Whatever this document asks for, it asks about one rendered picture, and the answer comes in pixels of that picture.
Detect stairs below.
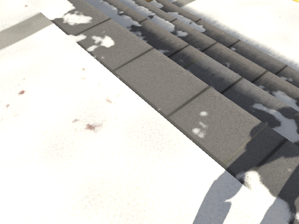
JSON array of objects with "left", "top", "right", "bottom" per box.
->
[{"left": 85, "top": 0, "right": 299, "bottom": 147}]

